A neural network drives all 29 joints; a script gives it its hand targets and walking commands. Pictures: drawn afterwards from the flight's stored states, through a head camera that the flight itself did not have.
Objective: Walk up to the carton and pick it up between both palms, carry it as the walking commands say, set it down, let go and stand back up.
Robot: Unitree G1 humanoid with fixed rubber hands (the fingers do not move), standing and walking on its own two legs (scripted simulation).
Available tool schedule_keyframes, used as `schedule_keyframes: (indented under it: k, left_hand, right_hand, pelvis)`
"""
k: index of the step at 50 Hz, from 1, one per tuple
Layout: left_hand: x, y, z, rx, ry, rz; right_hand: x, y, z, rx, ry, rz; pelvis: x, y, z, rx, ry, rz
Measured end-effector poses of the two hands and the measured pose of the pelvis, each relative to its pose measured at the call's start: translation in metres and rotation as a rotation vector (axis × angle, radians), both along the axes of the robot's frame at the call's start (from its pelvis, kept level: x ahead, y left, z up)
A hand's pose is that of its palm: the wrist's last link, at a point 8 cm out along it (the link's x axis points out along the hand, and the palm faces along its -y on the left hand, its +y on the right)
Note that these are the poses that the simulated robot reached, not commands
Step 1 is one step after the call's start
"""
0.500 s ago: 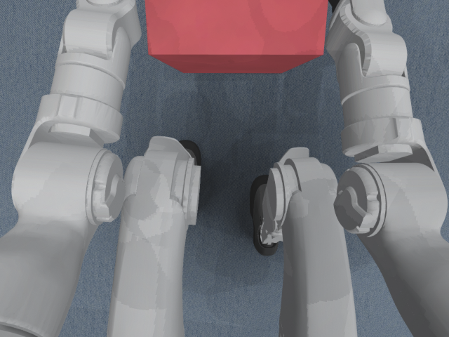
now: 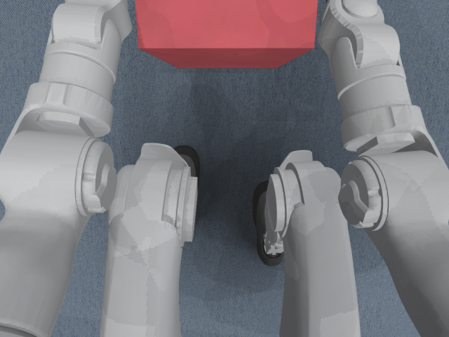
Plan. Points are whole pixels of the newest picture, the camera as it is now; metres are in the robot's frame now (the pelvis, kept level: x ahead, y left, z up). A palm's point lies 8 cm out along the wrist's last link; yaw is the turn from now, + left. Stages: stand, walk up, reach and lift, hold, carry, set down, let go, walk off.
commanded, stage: set down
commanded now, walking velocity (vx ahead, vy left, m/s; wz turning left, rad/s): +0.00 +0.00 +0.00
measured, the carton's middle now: out of the picture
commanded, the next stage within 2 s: none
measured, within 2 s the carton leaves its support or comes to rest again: rests again in 0.30 s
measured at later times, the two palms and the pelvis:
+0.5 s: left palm out of the picture +0.54 +0.19 -0.17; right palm out of the picture +0.54 -0.09 -0.18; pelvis -0.01 +0.00 -0.02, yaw -1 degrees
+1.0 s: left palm out of the picture +0.54 +0.20 -0.18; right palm out of the picture +0.55 -0.10 -0.18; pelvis +0.00 +0.00 -0.02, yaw -1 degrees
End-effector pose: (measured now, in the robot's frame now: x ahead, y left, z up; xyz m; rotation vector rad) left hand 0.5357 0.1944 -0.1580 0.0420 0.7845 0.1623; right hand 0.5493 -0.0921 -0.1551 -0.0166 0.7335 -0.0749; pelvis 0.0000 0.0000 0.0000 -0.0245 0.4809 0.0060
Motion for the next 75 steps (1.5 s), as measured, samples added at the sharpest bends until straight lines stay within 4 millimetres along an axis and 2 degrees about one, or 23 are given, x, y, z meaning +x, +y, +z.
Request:
schedule_keyframes:
  k: [8,14,32,63,75]
  left_hand:
    - [-0.005,-0.002,-0.014,0.004,0.03,-0.025]
    - [-0.001,-0.001,-0.01,0.028,0.027,-0.032]
    - [0.006,0.002,-0.017,0.017,0.013,-0.037]
    - [0.007,0.007,-0.02,-0.028,0.003,-0.068]
    - [0.006,0.006,-0.025,-0.004,-0.012,-0.041]
  right_hand:
    - [-0.002,-0.002,-0.006,-0.014,0.025,0.002]
    - [-0.003,-0.002,-0.011,0.005,0.019,0.001]
    - [-0.003,-0.002,-0.027,0.051,0.01,0.019]
    - [-0.002,-0.005,-0.03,0.078,-0.012,0.046]
    - [-0.001,-0.006,-0.029,0.004,-0.034,0.092]
  pelvis:
    - [-0.005,0.001,-0.004,-0.001,0.009,-0.017]
    - [-0.007,0.003,-0.009,0.003,0.005,-0.023]
    - [-0.004,0.003,-0.019,0.022,0.015,-0.036]
    - [-0.002,0.002,-0.024,0.029,0.007,-0.038]
    - [-0.001,0.001,-0.021,0.029,0.017,-0.035]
